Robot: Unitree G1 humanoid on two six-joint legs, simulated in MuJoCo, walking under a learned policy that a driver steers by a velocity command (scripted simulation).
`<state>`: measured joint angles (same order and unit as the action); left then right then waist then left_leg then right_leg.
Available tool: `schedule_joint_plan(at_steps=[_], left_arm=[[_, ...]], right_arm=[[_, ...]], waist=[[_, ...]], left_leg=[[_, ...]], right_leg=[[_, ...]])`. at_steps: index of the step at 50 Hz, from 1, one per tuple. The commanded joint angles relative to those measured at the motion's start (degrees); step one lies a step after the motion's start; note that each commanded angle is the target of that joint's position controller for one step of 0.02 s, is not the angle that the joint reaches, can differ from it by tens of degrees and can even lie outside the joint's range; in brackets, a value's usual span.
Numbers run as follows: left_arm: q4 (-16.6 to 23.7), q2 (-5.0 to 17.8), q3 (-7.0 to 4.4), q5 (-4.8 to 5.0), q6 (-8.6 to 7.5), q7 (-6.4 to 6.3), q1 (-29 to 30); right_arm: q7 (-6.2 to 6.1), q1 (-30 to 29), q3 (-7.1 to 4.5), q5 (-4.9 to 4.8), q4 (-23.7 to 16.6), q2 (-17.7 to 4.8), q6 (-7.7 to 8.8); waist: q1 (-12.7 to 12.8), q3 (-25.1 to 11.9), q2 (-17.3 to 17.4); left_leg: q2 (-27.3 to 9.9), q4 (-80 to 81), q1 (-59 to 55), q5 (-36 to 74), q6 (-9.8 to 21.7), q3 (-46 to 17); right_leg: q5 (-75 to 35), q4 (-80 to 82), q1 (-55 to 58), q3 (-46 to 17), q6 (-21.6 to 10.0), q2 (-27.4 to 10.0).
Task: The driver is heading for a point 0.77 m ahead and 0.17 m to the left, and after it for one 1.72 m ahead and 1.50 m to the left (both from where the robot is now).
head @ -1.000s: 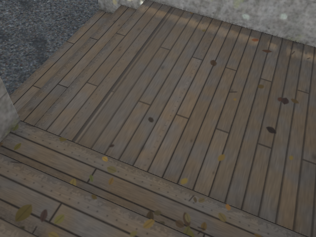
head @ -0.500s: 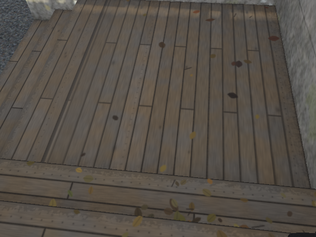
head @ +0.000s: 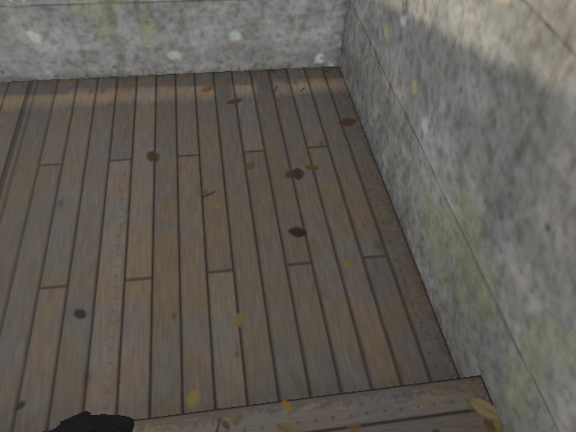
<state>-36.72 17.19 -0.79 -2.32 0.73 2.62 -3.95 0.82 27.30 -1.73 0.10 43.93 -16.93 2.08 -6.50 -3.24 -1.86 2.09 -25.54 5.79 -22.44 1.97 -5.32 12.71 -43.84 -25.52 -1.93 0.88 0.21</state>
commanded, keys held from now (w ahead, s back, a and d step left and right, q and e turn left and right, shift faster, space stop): w+q+shift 0.24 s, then q+shift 0.24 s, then shift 0.06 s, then e+shift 0.34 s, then w+e+shift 0.12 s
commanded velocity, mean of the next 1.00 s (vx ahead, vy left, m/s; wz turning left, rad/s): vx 0.47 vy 0.00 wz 0.30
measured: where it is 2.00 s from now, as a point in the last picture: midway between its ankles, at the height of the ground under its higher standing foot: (186, 354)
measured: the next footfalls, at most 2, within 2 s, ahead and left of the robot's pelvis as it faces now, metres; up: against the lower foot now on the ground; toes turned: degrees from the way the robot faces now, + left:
right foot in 0.02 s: +0.04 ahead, -0.13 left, +0.00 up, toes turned +4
left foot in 0.44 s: +0.32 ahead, +0.10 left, -0.15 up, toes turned +27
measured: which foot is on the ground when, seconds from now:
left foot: down 0.00-0.04, up 0.06-0.42, down 0.44-0.96, up 0.98-1.00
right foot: up 0.00-0.00, down 0.02-0.44, up 0.46-0.94, down 0.96-1.00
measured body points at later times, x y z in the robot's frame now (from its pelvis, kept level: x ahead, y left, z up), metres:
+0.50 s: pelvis +0.25 +0.04 -0.15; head +0.27 +0.05 +0.30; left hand +0.15 +0.30 -0.28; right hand +0.46 -0.18 -0.26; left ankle +0.28 +0.08 -0.87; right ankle +0.14 -0.14 -0.65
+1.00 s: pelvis +0.43 +0.04 -0.31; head +0.45 +0.01 +0.13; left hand +0.47 +0.32 -0.42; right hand +0.55 -0.19 -0.47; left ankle +0.30 +0.10 -0.83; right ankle +0.52 +0.00 -1.04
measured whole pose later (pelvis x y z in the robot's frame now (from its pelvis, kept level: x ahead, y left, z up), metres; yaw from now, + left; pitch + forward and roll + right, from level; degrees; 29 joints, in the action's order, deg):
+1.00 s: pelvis +0.43 +0.04 -0.31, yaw +17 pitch -1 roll +1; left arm -45.6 13.0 -4.5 1.1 0.9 3.6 -12.4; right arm -1.9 17.5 -1.4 3.7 52.1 -13.7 0.8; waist -0.8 1.2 2.6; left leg -1.0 -98.4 29.5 -48.8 4.9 5.2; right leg 13.1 -36.2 -22.9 0.1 -6.9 4.5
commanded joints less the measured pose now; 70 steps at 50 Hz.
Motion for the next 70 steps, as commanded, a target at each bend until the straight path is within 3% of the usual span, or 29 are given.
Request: schedule_joint_plan(at_steps=[1,2,3,4,5,11,14,16,19,21,22,23,24,26,27,28,30,33,41,45,47,48,49,50,53,57,61,65,70], left_arm=[[-1.5,6.6,-3.00,-0.51,-2.01,-1.64,-17.7],[-1.1,9.2,-3.38,-1.10,-2.71,-2.40,-21.6],[0.2,6.9,-1.42,-0.47,-3.04,-2.17,-19.3],[-0.3,11.6,-3.83,1.62,-2.69,-2.69,-20.7],[-0.8,9.6,-3.63,1.63,-3.19,-2.90,-20.1],[-4.5,5.2,-2.38,1.54,-6.77,-2.78,-14.7],[-6.2,3.6,-1.60,2.42,-8.06,-3.61,-14.4],[-8.4,2.3,-1.39,1.77,-7.49,-4.50,-16.3],[-9.4,5.6,-2.04,0.65,-6.07,-5.53,-17.8],[-9.7,7.9,-3.14,1.17,-4.73,-5.60,-15.9],[-9.5,8.7,-4.07,1.53,-3.93,-5.13,-8.8],[-5.9,4.3,-3.29,0.50,-3.50,-5.31,-12.3],[-4.2,4.1,-2.45,-0.78,-3.52,-5.07,-20.0],[-5.8,7.3,-3.15,-2.11,-2.92,-5.12,-20.6],[-5.7,5.8,-2.74,-1.74,-2.37,-5.10,-20.3],[-4.5,2.4,-1.58,-1.19,-1.09,-5.20,-21.1],[-11.9,3.9,-2.09,0.07,1.09,-5.84,-27.1],[-10.9,1.8,-2.12,1.38,-0.30,-4.22,-18.4],[-3.6,-0.8,-2.92,0.26,-1.11,-0.40,-1.3],[-4.1,-1.2,-3.84,2.06,-0.20,0.72,-6.5],[-8.8,0.3,-5.14,3.38,0.48,0.96,-19.9],[-11.3,3.4,-5.89,3.03,0.12,1.02,-25.3],[-10.2,8.3,-6.76,4.41,0.59,1.33,-26.8],[-11.8,10.9,-7.80,4.74,1.08,0.77,-31.7],[-9.3,7.2,-5.88,1.36,0.45,-2.56,-20.9],[-10.1,4.2,-2.71,2.32,-3.70,-2.54,-13.7],[-11.5,7.8,-3.86,2.37,-4.31,-1.74,-17.7],[-15.4,4.3,-4.10,0.92,-5.11,-2.93,-28.0],[-14.8,0.1,-2.55,0.32,-7.50,-4.19,-24.0]], right_arm=[[-0.58,-13.0,-3.04,-0.92,-5.5,-11.3,0.14],[-0.56,-7.3,-2.30,-1.73,-5.2,-7.0,0.15],[-1.00,-7.4,-0.13,0.42,-5.8,1.8,0.38],[-1.63,-7.9,-1.20,0.15,-7.4,-2.1,0.49],[-1.88,-14.2,-1.94,0.74,-8.2,-5.8,0.07],[1.55,-16.1,-3.38,1.50,-8.2,-5.5,-3.17],[4.29,-18.6,-2.86,2.46,-8.1,-2.9,-2.74],[5.28,-20.6,-1.78,0.82,-7.0,1.1,-2.99],[2.79,-13.1,-2.84,1.89,-2.0,-1.6,-4.17],[0.38,4.1,-4.92,2.47,3.9,-5.8,-5.04],[-0.52,11.9,-5.87,2.45,6.3,-7.7,-4.27],[-0.53,9.4,-6.51,1.19,6.4,-15.0,-3.26],[-0.77,6.1,-6.05,-1.01,3.9,-14.4,-2.36],[-0.44,-5.3,-4.42,-1.08,0.1,-9.4,-1.81],[-1.06,-11.5,-3.99,-0.99,-0.6,-8.7,-1.45],[-1.73,-16.4,-4.58,0.11,-1.8,-12.5,-1.49],[-1.03,-13.5,-2.00,0.77,1.6,-4.6,0.18],[-1.12,-8.2,-0.88,-1.02,7.9,-1.0,1.83],[-4.74,-3.4,-0.06,1.91,8.3,-0.7,-1.61],[-5.68,-4.8,-1.05,2.69,6.8,-4.0,-2.25],[-4.53,-9.1,-1.08,4.19,5.5,-3.7,-1.60],[-3.28,-9.2,0.14,4.64,5.7,1.9,-0.24],[-1.17,-11.0,0.20,3.69,0.5,2.5,0.90],[-0.70,-20.9,-0.14,4.08,-3.0,-0.6,1.94],[-1.45,-24.8,0.87,5.52,-2.8,0.6,1.28],[0.15,-19.8,2.16,5.00,-3.6,2.8,-0.71],[-0.24,-18.4,0.52,2.98,-1.8,-0.8,-1.57],[-0.01,-21.5,-2.96,1.19,0.1,-4.5,-1.00],[2.92,-29.6,-2.08,2.76,0.1,1.4,1.47]], waist=[[16.9,-1.7,4.5],[16.5,-5.2,-5.7],[11.4,-1.8,-11.2],[12.0,-3.3,-10.2],[12.4,0.3,-3.3],[6.1,9.2,-3.0],[4.8,8.2,-1.2],[5.7,9.5,-1.0],[3.4,6.4,-0.3],[-4.8,-0.6,1.0],[-13.4,4.3,8.9],[-5.7,7.7,17.8],[0.8,1.7,11.1],[6.7,3.2,-4.8],[10.6,3.6,-4.1],[12.4,-0.6,6.5],[12.0,-3.9,0.2],[9.0,0.5,-0.3],[0.2,10.5,4.6],[3.4,9.9,3.9],[11.1,3.3,-0.7],[12.1,-1.8,-10.1],[11.2,-4.7,-13.1],[16.0,-4.2,-9.5],[10.7,6.5,-1.1],[2.6,6.6,1.5],[5.5,3.2,-7.1],[10.1,10.2,0.2],[11.3,12.1,1.2]], left_leg=[[-7.3,-18.0,16.1,49.5,9.8,-8.6],[-2.8,-36.0,28.5,23.3,7.5,-6.4],[1.2,-47.7,39.1,-10.9,6.9,-6.1],[1.8,-49.4,47.2,-2.7,5.4,-4.3],[-2.1,-49.9,48.4,0.2,4.7,-4.5],[-5.7,-33.4,40.4,29.6,2.8,-4.4],[-4.1,-19.3,24.4,52.0,4.3,5.4],[-2.1,-14.4,11.8,57.8,4.2,10.4],[0.5,-12.4,8.1,51.9,4.9,15.8],[0.8,-6.7,-11.2,45.9,6.9,12.9],[-2.8,3.3,-21.1,49.5,13.8,5.6],[-9.3,-10.5,-27.4,84.3,13.4,0.2],[-16.6,-11.5,-28.8,93.4,16.4,-11.6],[-16.9,-4.6,-9.7,66.9,17.0,-14.3],[-13.2,-1.7,0.1,66.1,16.0,-9.9],[-19.5,1.0,9.6,59.5,21.0,-16.7],[-15.5,-3.2,14.5,71.1,17.8,-8.2],[-8.6,-8.4,14.9,35.9,10.7,-0.5],[-13.6,-24.5,13.5,14.0,10.8,-3.5],[-16.9,-31.3,21.7,4.5,11.5,-5.6],[-14.7,-47.0,24.8,-12.7,11.3,-3.7],[-7.9,-71.6,34.8,-17.4,8.2,6.0],[-0.1,-92.0,54.6,-26.0,3.2,11.3],[0.8,-91.2,72.5,-21.5,1.8,6.2],[-5.3,-82.6,72.6,-3.5,-0.5,1.7],[-4.2,-58.4,48.6,22.3,-6.2,6.6],[-5.5,-48.4,40.4,33.2,-5.9,4.5],[-3.4,-32.6,61.6,30.9,-2.3,-9.4],[-1.7,-14.6,39.5,51.2,0.7,0.5]], right_leg=[[0.1,7.3,27.6,5.7,-1.5,3.7],[21.6,19.9,38.5,-11.8,-4.2,-6.8],[-2.7,10.9,38.9,-20.0,-2.9,-18.2],[-7.9,17.4,37.4,-32.0,-7.4,-23.5],[-10.8,18.0,34.5,-26.5,-8.6,-22.3],[-16.1,17.7,17.1,-1.8,-4.8,-13.4],[-5.7,16.0,6.2,8.5,-3.7,-10.0],[-1.8,11.9,-1.3,13.2,-2.7,-8.7],[-23.7,-7.8,8.9,15.3,-1.3,-11.5],[-34.0,-35.5,6.9,13.9,-0.8,-12.0],[1.2,-63.6,-9.0,15.8,0.8,-4.2],[35.8,-74.0,-27.2,11.6,0.7,0.1],[27.4,-63.3,-31.2,3.1,2.3,-4.9],[13.7,-46.3,-24.1,-0.9,2.7,-7.4],[8.0,-33.5,-17.3,0.2,4.1,-6.9],[5.8,-27.1,-10.0,0.8,5.0,-6.4],[-4.5,-26.3,2.8,1.1,2.7,-6.1],[-32.0,-7.5,0.4,-2.4,-2.5,-6.4],[-28.2,13.5,-7.5,-0.7,-2.0,-2.1],[-8.1,15.1,4.4,4.5,-5.6,-0.5],[2.1,15.4,17.2,2.8,-9.0,0.7],[4.3,9.6,28.4,-3.5,-10.9,-0.6],[18.1,19.5,37.1,-36.2,-18.2,-13.7],[50.9,35.1,44.0,-58.8,-23.9,-21.6],[40.0,27.2,25.9,-38.5,-13.9,-14.5],[18.0,28.3,-5.7,-17.5,-9.3,-2.3],[15.5,32.1,3.6,-18.7,-10.5,-5.9],[12.0,25.9,31.9,-16.8,-12.5,-9.4],[-5.1,18.3,16.4,-3.3,-8.1,-6.9]])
